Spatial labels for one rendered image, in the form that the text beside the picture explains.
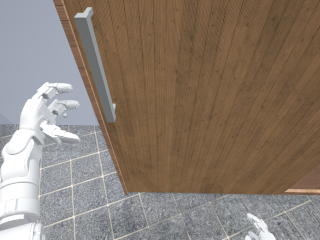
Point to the left robot forearm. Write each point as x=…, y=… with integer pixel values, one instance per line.
x=20, y=179

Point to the handle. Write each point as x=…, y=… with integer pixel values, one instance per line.
x=89, y=42

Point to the robot right hand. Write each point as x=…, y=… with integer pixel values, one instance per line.
x=260, y=228

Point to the left robot upper arm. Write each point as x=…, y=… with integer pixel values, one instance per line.
x=29, y=231

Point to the wardrobe door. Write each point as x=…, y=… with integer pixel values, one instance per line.
x=310, y=181
x=212, y=96

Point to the robot left hand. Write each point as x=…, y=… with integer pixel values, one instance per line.
x=35, y=112

